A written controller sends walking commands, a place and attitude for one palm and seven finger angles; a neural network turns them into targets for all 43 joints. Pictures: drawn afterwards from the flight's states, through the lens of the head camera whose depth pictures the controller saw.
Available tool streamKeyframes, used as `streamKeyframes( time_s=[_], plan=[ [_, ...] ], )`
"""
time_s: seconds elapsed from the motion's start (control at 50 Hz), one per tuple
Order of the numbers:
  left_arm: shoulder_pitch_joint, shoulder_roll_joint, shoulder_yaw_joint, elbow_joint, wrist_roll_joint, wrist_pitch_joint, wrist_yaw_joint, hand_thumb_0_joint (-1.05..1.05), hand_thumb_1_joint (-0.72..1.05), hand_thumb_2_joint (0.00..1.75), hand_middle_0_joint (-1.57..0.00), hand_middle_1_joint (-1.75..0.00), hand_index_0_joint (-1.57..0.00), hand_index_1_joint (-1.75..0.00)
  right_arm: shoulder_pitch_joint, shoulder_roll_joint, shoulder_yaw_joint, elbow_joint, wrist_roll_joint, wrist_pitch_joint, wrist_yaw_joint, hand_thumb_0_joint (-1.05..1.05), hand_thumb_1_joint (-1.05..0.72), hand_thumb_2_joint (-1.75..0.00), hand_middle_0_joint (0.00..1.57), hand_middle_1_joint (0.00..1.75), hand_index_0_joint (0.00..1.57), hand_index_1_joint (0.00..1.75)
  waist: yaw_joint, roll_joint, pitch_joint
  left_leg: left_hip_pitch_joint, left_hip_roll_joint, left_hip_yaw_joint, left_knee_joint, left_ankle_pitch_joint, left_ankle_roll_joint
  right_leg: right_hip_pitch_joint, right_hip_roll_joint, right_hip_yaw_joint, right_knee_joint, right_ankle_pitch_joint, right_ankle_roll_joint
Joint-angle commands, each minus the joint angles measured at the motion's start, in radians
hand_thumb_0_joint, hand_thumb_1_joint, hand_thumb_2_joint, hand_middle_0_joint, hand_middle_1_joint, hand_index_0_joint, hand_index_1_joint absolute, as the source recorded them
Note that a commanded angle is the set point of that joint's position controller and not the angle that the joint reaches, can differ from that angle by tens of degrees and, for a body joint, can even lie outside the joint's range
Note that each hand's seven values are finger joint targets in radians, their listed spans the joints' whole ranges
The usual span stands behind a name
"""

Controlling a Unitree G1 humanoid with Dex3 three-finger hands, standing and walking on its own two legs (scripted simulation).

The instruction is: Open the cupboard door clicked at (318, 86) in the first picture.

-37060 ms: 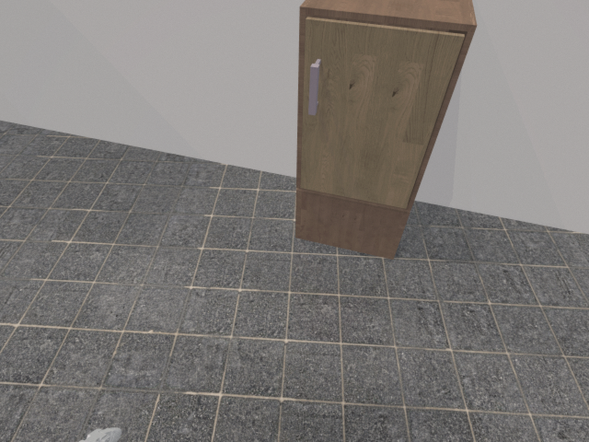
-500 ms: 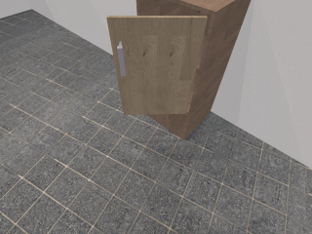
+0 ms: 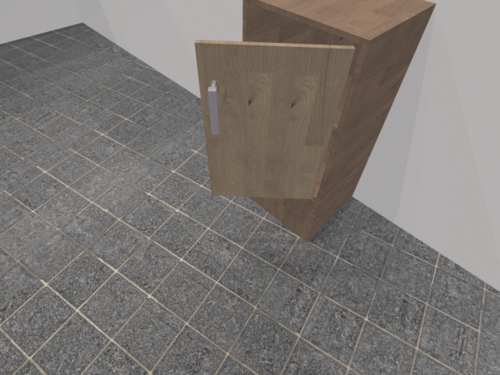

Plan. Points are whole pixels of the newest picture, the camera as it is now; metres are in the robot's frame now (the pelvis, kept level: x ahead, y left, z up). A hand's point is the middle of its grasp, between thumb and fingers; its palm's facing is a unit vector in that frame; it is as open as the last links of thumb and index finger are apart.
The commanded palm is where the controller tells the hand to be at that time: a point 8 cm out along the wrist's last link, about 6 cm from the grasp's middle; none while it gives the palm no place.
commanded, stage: look again from close up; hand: left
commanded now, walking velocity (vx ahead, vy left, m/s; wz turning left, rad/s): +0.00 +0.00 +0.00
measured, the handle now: (214, 108) +0.78 +0.15 -0.02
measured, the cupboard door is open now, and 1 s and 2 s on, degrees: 43 43 43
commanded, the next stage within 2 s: shuffle to correct the standing spot in 0.08 s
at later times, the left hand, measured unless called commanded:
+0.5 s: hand out of the picture +0.00 +0.14 -0.18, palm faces +0.03 -0.99 -0.17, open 7.4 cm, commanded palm none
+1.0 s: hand (176, 372) +0.16 +0.15 -0.19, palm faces +0.04 -0.99 -0.13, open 7.4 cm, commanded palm none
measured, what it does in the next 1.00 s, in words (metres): walks ahead: left foot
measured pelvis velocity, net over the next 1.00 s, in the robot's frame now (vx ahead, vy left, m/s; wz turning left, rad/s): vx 0.19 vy -0.01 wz -0.03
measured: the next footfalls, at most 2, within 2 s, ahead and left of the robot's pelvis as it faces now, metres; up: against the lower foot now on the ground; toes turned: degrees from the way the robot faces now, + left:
left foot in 0.84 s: +0.28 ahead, +0.09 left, +0.00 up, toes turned +9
right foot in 1.22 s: +0.32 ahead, -0.17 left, +0.00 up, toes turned -9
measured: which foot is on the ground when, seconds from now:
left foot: down 0.00-0.52, up 0.54-0.82, down 0.84-1.00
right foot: down 0.00-0.84, up 0.86-1.00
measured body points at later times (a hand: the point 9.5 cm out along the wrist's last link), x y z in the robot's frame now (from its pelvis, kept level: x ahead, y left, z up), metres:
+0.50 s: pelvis +0.04 -0.02 -0.01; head +0.05 -0.03 +0.44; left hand +0.00 +0.20 -0.17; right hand -0.03 -0.22 -0.18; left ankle -0.03 +0.11 -0.74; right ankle +0.00 -0.12 -0.74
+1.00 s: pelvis +0.19 -0.01 -0.01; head +0.22 +0.01 +0.44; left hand +0.16 +0.20 -0.18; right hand +0.27 -0.24 -0.15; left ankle +0.24 +0.09 -0.74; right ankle +0.12 -0.12 -0.66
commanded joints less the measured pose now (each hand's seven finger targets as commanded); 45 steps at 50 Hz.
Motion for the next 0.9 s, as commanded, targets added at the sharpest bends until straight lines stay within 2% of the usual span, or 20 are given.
streamKeyframes(
  time_s=[0.0, 0.16, 0.24, 0.28, 0.34, 0.42, 0.46, 0.48, 0.5, 0.52, 0.54, 0.58, 0.66, 0.72, 0.76, 0.78, 0.8, 0.82, 0.84, 0.88],
  plan=[
    [0.061, 0.075, 0.008, -0.018, 0.005, -0.022, 0.010, 0.00, 0.90, 0.90, -0.20, -0.30, -0.20, -0.30, 0.072, -0.077, -0.009, -0.010, 0.002, -0.014, -0.003, 0.00, -0.90, -0.90, 0.20, 0.30, 0.20, 0.30, -0.008, 0.001, 0.001, -0.013, 0.107, -0.068, -0.084, 0.237, 0.005, 0.036, -0.089, 0.082, -0.054, 0.214, -0.022],
    [0.102, 0.066, 0.003, 0.007, 0.006, -0.022, 0.014, 0.00, 0.90, 0.90, -0.20, -0.30, -0.20, -0.30, 0.086, -0.068, -0.001, 0.006, 0.003, -0.013, -0.005, 0.00, -0.90, -0.90, 0.20, 0.30, 0.20, 0.30, -0.006, 0.013, 0.037, -0.019, 0.101, -0.061, -0.099, 0.202, 0.007, 0.028, -0.088, 0.087, -0.065, 0.182, -0.024],
    [0.117, 0.063, 0.013, 0.007, 0.016, -0.011, 0.003, 0.00, 0.90, 0.90, -0.20, -0.30, -0.20, -0.30, 0.125, -0.075, -0.013, 0.013, -0.007, -0.003, 0.000, 0.00, -0.90, -0.90, 0.20, 0.30, 0.20, 0.30, -0.012, 0.015, 0.089, -0.071, 0.097, -0.073, -0.127, -0.197, 0.028, -0.047, -0.058, 0.076, -0.045, -0.197, -0.033],
    [0.125, 0.056, 0.022, -0.006, 0.020, -0.007, -0.005, 0.00, 0.90, 0.90, -0.20, -0.30, -0.20, -0.30, 0.130, -0.084, -0.024, 0.003, -0.011, -0.001, 0.003, 0.00, -0.90, -0.90, 0.20, 0.30, 0.20, 0.30, -0.010, 0.051, 0.138, -0.110, 0.121, -0.109, -0.158, -0.326, 0.047, -0.104, -0.039, 0.060, -0.008, -0.273, -0.037],
    [0.124, 0.033, 0.030, -0.028, 0.025, -0.012, -0.017, 0.00, 0.90, 0.90, -0.20, -0.30, -0.20, -0.30, 0.157, -0.102, -0.037, -0.006, -0.013, -0.005, 0.002, 0.00, -0.90, -0.90, 0.20, 0.30, 0.20, 0.30, -0.014, 0.129, 0.195, -0.144, 0.187, -0.204, -0.209, -0.440, 0.091, -0.175, -0.005, 0.014, 0.116, -0.254, -0.040],
    [0.124, 0.010, 0.036, -0.049, 0.025, -0.026, -0.031, 0.00, 0.90, 0.90, -0.20, -0.30, -0.20, -0.30, 0.186, -0.101, -0.046, -0.010, -0.014, -0.025, -0.001, 0.00, -0.90, -0.90, 0.20, 0.30, 0.20, 0.30, -0.007, 0.092, 0.178, -0.122, 0.229, -0.244, -0.164, -0.324, 0.122, -0.172, -0.007, -0.008, 0.151, -0.148, -0.049],
    [0.203, 0.027, 0.048, -0.028, 0.023, -0.036, -0.028, 0.00, 0.90, 0.90, -0.20, -0.30, -0.20, -0.30, 0.161, -0.078, -0.041, -0.026, -0.013, -0.033, -0.002, 0.00, -0.90, -0.90, 0.20, 0.30, 0.20, 0.30, 0.032, 0.016, 0.130, -0.221, 0.165, -0.145, -0.015, -0.210, 0.089, -0.009, -0.048, 0.074, 0.070, -0.166, -0.075],
    [0.279, 0.068, 0.059, -0.001, 0.022, -0.043, -0.021, 0.00, 0.90, 0.90, -0.20, -0.30, -0.20, -0.30, 0.122, -0.044, -0.032, -0.047, -0.007, -0.038, 0.001, 0.00, -0.90, -0.90, 0.20, 0.30, 0.20, 0.30, 0.068, -0.136, 0.119, -0.359, 0.074, -0.033, 0.171, -0.162, 0.052, 0.140, -0.140, 0.230, -0.019, -0.159, -0.121],
    [0.388, 0.139, 0.078, 0.035, 0.019, -0.051, -0.009, 0.00, 0.90, 0.90, -0.20, -0.30, -0.20, -0.30, 0.063, -0.005, -0.021, -0.084, -0.006, -0.042, 0.010, 0.00, -0.90, -0.90, 0.20, 0.30, 0.20, 0.30, 0.102, -0.354, 0.082, -0.541, -0.009, 0.076, 0.425, -0.230, 0.019, 0.299, -0.290, 0.452, -0.142, -0.038, -0.195],
    [0.455, 0.141, 0.079, 0.055, 0.012, -0.053, 0.001, 0.00, 0.90, 0.90, -0.20, -0.30, -0.20, -0.30, -0.032, -0.040, -0.024, -0.122, -0.010, -0.040, 0.013, 0.00, -0.90, -0.90, 0.20, 0.30, 0.20, 0.30, 0.133, -0.311, 0.084, -0.619, 0.023, 0.006, 0.620, -0.325, 0.020, 0.316, -0.351, 0.511, -0.156, 0.132, -0.255],
    [0.435, 0.108, 0.072, 0.055, 0.015, -0.059, 0.007, 0.00, 0.90, 0.90, -0.20, -0.30, -0.20, -0.30, -0.053, -0.043, -0.031, -0.129, -0.009, -0.045, 0.015, 0.00, -0.90, -0.90, 0.20, 0.30, 0.20, 0.30, 0.111, -0.213, 0.091, -0.666, 0.045, -0.031, 0.727, -0.274, 0.017, 0.335, -0.343, 0.458, -0.130, 0.304, -0.272],
    [0.373, 0.078, 0.065, 0.038, 0.020, -0.065, 0.013, 0.00, 0.90, 0.90, -0.20, -0.30, -0.20, -0.30, -0.061, -0.022, -0.032, -0.123, -0.007, -0.049, 0.023, 0.00, -0.90, -0.90, 0.20, 0.30, 0.20, 0.30, 0.080, -0.057, 0.064, -0.660, 0.078, -0.035, 0.751, -0.230, 0.007, 0.335, -0.311, 0.338, -0.089, 0.396, -0.261],
    [0.251, 0.068, 0.050, 0.010, 0.027, -0.072, 0.009, 0.00, 0.90, 0.90, -0.20, -0.30, -0.20, -0.30, -0.082, 0.015, -0.030, -0.133, -0.004, -0.032, 0.045, 0.00, -0.90, -0.90, 0.20, 0.30, 0.20, 0.30, 0.014, -0.095, 0.108, -0.467, 0.078, 0.034, 0.485, -0.091, -0.007, 0.115, -0.219, 0.153, -0.151, 0.360, -0.187],
    [0.217, 0.084, 0.049, 0.015, 0.024, -0.072, 0.004, 0.00, 0.90, 0.90, -0.20, -0.30, -0.20, -0.30, -0.065, 0.018, -0.030, -0.123, -0.001, -0.038, 0.049, 0.00, -0.90, -0.90, 0.20, 0.30, 0.20, 0.30, -0.009, -0.141, 0.105, -0.283, 0.033, 0.087, 0.317, 0.012, 0.007, 0.043, -0.182, 0.095, -0.116, 0.401, -0.150],
    [0.195, 0.092, 0.050, 0.015, 0.015, -0.068, 0.001, 0.00, 0.90, 0.90, -0.20, -0.30, -0.20, -0.30, 0.031, -0.015, -0.036, -0.094, -0.007, -0.044, 0.036, 0.00, -0.90, -0.90, 0.20, 0.30, 0.20, 0.30, -0.063, -0.122, 0.059, -0.098, -0.009, 0.124, 0.196, 0.106, 0.016, 0.007, -0.138, 0.047, 0.018, 0.484, -0.120],
    [0.195, 0.087, 0.048, 0.015, 0.010, -0.065, 0.000, 0.00, 0.90, 0.90, -0.20, -0.30, -0.20, -0.30, 0.135, -0.053, -0.044, -0.062, -0.013, -0.049, 0.027, 0.00, -0.90, -0.90, 0.20, 0.30, 0.20, 0.30, -0.106, -0.082, -0.012, 0.055, 0.000, 0.100, 0.129, 0.161, 0.023, -0.021, -0.114, 0.034, 0.179, 0.476, -0.099],
    [0.230, 0.054, 0.044, 0.008, 0.004, -0.062, -0.005, 0.00, 0.90, 0.90, -0.20, -0.30, -0.20, -0.30, 0.243, -0.144, -0.066, -0.038, -0.024, -0.057, 0.014, 0.00, -0.90, -0.90, 0.20, 0.30, 0.20, 0.30, -0.139, 0.077, -0.120, 0.258, 0.161, -0.107, 0.099, 0.262, 0.080, -0.158, -0.047, 0.001, 0.406, 0.269, -0.052],
    [0.245, 0.007, 0.032, -0.017, -0.003, -0.060, -0.009, 0.00, 0.90, 0.90, -0.20, -0.30, -0.20, -0.30, 0.330, -0.248, -0.086, -0.029, -0.025, -0.061, 0.007, 0.00, -0.90, -0.90, 0.20, 0.30, 0.20, 0.30, -0.145, 0.314, -0.211, 0.343, 0.443, -0.470, -0.034, 0.380, 0.203, -0.312, 0.050, -0.019, 0.743, -0.341, -0.024],
    [0.217, 0.046, 0.042, -0.037, 0.006, -0.052, -0.005, 0.00, 0.90, 0.90, -0.20, -0.30, -0.20, -0.30, 0.289, -0.258, -0.079, -0.041, -0.012, -0.048, 0.005, 0.00, -0.90, -0.90, 0.20, 0.30, 0.20, 0.30, -0.127, 0.232, -0.182, 0.236, 0.493, -0.506, -0.108, 0.274, 0.257, -0.332, 0.021, 0.086, 0.892, -0.388, -0.047],
    [0.138, 0.016, 0.043, -0.042, 0.019, -0.044, -0.011, 0.00, 0.90, 0.90, -0.20, -0.30, -0.20, -0.30, 0.122, -0.158, -0.058, -0.075, -0.013, -0.056, 0.003, 0.00, -0.90, -0.90, 0.20, 0.30, 0.20, 0.30, -0.069, 0.150, 0.034, -0.032, 0.406, -0.354, -0.163, 0.153, 0.198, -0.393, -0.050, 0.106, 0.915, -0.225, -0.036]
  ],
)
